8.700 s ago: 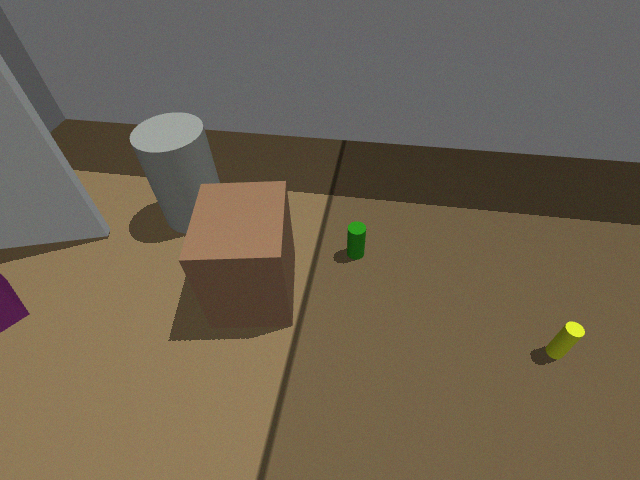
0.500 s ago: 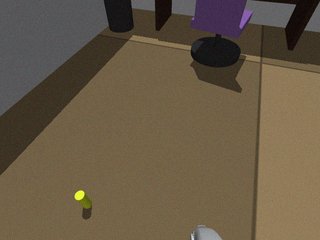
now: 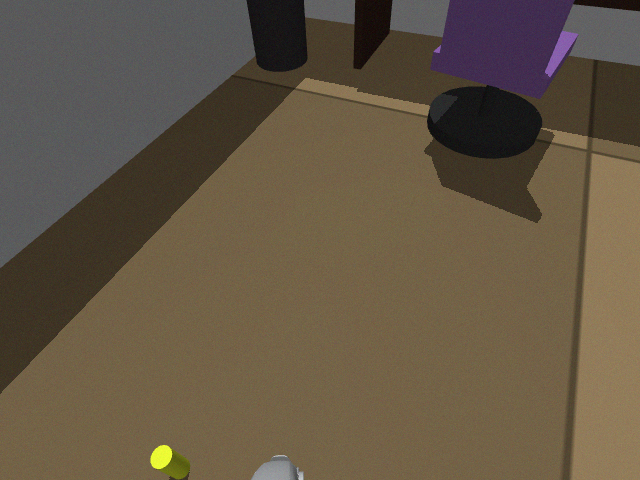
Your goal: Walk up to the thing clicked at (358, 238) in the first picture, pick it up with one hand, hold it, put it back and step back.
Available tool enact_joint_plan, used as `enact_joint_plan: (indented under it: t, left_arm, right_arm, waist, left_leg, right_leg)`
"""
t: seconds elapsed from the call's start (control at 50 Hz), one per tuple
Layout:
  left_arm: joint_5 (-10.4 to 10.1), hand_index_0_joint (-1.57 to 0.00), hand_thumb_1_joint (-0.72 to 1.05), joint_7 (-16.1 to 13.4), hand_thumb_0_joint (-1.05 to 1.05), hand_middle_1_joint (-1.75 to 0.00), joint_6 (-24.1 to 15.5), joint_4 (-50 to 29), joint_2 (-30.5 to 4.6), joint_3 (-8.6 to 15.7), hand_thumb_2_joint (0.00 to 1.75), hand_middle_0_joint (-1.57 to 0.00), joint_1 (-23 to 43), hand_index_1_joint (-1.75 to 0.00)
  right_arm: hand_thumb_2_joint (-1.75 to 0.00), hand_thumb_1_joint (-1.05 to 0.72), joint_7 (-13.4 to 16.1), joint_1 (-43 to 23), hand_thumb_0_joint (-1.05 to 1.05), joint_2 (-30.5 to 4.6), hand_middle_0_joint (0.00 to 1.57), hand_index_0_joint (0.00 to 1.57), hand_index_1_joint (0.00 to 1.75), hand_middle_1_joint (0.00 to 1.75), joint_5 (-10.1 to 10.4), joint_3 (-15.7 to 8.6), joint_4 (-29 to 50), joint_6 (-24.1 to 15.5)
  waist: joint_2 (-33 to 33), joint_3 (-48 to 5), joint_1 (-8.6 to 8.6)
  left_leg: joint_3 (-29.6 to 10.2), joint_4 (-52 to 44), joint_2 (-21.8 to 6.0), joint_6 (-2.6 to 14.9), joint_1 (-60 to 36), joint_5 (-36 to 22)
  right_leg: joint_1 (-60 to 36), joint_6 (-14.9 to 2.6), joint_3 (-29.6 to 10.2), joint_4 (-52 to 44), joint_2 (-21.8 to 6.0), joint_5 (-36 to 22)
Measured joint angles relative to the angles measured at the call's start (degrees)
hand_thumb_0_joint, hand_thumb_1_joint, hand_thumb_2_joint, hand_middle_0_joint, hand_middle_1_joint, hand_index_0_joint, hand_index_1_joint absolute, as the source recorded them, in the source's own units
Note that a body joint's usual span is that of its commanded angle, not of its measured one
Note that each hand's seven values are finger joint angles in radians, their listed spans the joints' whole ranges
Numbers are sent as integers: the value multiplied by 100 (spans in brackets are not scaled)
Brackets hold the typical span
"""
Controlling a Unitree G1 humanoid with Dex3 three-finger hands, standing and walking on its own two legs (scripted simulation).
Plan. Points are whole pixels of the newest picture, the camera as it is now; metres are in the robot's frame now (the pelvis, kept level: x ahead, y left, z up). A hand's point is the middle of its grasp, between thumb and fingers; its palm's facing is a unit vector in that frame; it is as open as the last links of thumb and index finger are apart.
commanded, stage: walk up
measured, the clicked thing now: out of the picture -0.25 +1.06 -0.69
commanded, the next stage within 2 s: none
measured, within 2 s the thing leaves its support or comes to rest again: neither
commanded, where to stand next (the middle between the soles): +0.45 +0.02 m, yaw -1 degrees
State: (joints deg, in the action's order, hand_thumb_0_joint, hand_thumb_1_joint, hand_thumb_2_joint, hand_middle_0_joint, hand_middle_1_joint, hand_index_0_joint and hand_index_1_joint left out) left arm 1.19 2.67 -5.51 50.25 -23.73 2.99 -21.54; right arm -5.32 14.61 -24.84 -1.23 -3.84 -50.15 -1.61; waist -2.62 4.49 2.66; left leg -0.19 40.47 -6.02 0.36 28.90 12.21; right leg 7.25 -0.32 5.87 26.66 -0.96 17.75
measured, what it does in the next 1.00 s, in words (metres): walks ahead, turning left: left foot, then right foot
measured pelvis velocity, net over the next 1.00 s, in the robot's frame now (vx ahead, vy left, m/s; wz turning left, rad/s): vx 0.33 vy -0.01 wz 0.36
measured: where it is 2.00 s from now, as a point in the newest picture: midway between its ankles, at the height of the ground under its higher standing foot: (350, 414)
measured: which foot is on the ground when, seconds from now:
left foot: up 0.00-0.04, down 0.06-0.60, up 0.62-1.00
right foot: down 0.00-0.10, up 0.12-0.56, down 0.58-1.00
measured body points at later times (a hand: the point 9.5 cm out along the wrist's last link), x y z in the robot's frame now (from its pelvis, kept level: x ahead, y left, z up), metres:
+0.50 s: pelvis +0.19 +0.03 +0.00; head +0.22 +0.05 +0.45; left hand +0.32 +0.35 -0.10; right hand +0.21 -0.28 -0.10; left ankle +0.14 +0.14 -0.73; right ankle +0.32 -0.10 -0.70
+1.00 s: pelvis +0.33 -0.01 +0.00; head +0.34 +0.03 +0.44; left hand +0.26 +0.32 -0.12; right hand +0.50 -0.31 -0.09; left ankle +0.39 +0.13 -0.72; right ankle +0.34 -0.09 -0.73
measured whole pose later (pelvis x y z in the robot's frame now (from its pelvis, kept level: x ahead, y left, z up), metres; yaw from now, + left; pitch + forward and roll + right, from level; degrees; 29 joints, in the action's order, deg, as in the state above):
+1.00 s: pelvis +0.33 -0.01 +0.00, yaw +21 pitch -2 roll -2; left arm 2.8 4.2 -0.2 44.3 -25.2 5.4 -18.8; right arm -0.9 21.7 -24.4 -0.9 -3.2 -48.9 -3.3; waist 2.3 4.0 3.8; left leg 4.2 37.7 -4.3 0.9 24.7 10.0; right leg 9.2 -3.7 14.3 29.9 -0.4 18.9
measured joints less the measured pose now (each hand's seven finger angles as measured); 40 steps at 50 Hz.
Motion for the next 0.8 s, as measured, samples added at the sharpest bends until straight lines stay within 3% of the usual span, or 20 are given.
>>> enact_joint_plan:
  t: [0.06,0.1,0.16,0.22,0.32,0.38,0.52,0.58,0.62,0.66,0.72,0.8]
  left_arm:
    - [-8,-20,90,0,1,-30,38,-18,-98,-4,90,-21,-59,-30]
    - [-17,-20,90,-35,1,-30,115,34,-177,2,90,-21,-12,-30]
    - [-39,-20,90,-102,1,-30,244,126,-91,-72,90,-21,115,-30]
    - [-82,-20,90,-87,1,-30,250,152,-138,-122,90,-21,275,-30]
    - [-121,-20,90,-12,1,-30,235,11,-180,-52,90,-21,529,-30]
    - [-7,-20,90,64,1,-30,348,-72,-177,-2,90,-21,798,-30]
    - [30,-20,90,150,1,-30,367,-504,-38,101,90,-21,1394,-30]
    - [33,-20,90,154,1,-30,303,-639,42,110,90,-21,1459,-30]
    - [79,-20,90,105,1,-30,216,-690,169,119,90,-21,1491,-30]
    - [82,-20,90,97,1,-30,217,-708,256,62,90,-21,1479,-30]
    - [41,-20,90,83,1,-30,240,-698,390,17,90,-21,1309,-30]
    - [44,-20,90,87,1,-30,247,-653,362,43,90,-21,968,-30]
  right_arm:
    - [-90,-90,-6,-24,0,-15,20,21,30,30,-21,-33,-19,-54]
    - [-90,-90,45,-109,0,66,20,21,30,30,-49,-61,-3,-156]
    - [-90,-90,119,-128,0,111,20,21,30,30,13,-33,174,-278]
    - [-90,-90,195,-25,0,245,20,21,30,30,84,57,233,-315]
    - [-90,-90,237,271,0,304,21,21,30,30,105,160,220,-352]
    - [-90,-90,300,574,0,331,21,21,30,30,166,167,262,-333]
    - [-90,-90,355,1122,0,333,21,21,30,30,98,228,240,-248]
    - [-90,-90,408,1245,0,263,21,21,30,30,101,222,325,-225]
    - [-90,-90,471,1097,1,202,21,21,30,30,131,202,290,-175]
    - [-90,-90,516,959,1,211,21,21,30,30,105,218,235,-132]
    - [-90,-90,450,862,1,130,21,21,30,30,74,221,173,-147]
    - [-90,-90,344,802,0,11,20,21,30,30,61,143,164,-189]
  waist:
    - [124,-48,-6]
    - [440,15,-38]
    - [413,28,-175]
    - [498,7,-299]
    - [610,24,-364]
    - [590,28,-502]
    - [550,74,-587]
    - [504,21,-602]
    - [301,111,-588]
    - [285,138,-585]
    - [249,62,-455]
    - [193,-46,-279]
  left_leg:
    - [176,-630,67,72,-382,-197]
    - [376,-491,300,78,-520,-240]
    - [437,-233,277,161,-691,198]
    - [484,-637,309,159,-1154,214]
    - [577,-1228,457,212,-1799,235]
    - [384,-1412,573,202,-1996,277]
    - [-92,-1405,708,24,-2224,590]
    - [-259,-887,717,-94,-2145,1031]
    - [-367,171,597,53,-1761,1286]
    - [-228,1270,629,169,-1250,1349]
    - [40,1991,536,196,-647,985]
    - [94,1723,288,110,-153,406]
  right_leg:
    - [-98,156,18,345,-110,447]
    - [65,37,-120,1110,-424,784]
    - [843,-169,-539,3002,-158,1001]
    - [1489,-226,-733,3653,-35,582]
    - [2140,-95,-806,3122,-238,-139]
    - [2248,21,-736,2533,-350,-229]
    - [2048,-32,-580,1191,-207,-648]
    - [1560,-162,-534,439,-43,-972]
    - [1511,-196,-360,642,84,-944]
    - [1361,-230,-200,722,4,-718]
    - [954,-266,-23,370,-73,-687]
    - [541,-322,222,-49,-21,-680]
